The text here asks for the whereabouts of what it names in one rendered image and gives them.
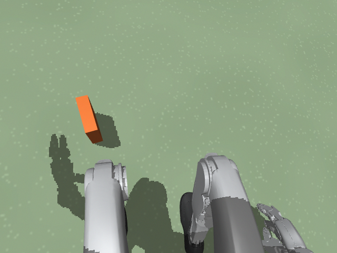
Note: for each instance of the carton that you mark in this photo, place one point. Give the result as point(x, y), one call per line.
point(89, 120)

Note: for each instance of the right robot hand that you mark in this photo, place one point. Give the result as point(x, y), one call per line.
point(288, 237)

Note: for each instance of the right robot foot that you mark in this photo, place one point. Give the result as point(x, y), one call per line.
point(186, 217)

